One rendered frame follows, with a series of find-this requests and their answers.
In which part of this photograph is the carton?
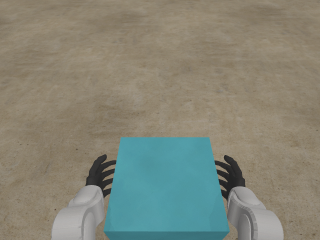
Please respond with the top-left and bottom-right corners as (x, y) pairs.
(103, 137), (230, 240)

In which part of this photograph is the right robot hand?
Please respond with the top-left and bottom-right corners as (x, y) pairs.
(214, 155), (246, 201)

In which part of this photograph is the right robot forearm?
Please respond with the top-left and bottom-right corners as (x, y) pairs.
(227, 186), (284, 240)

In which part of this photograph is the left robot hand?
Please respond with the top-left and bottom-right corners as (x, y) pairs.
(85, 154), (117, 198)

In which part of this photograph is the left robot forearm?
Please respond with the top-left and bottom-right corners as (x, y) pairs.
(51, 185), (105, 240)

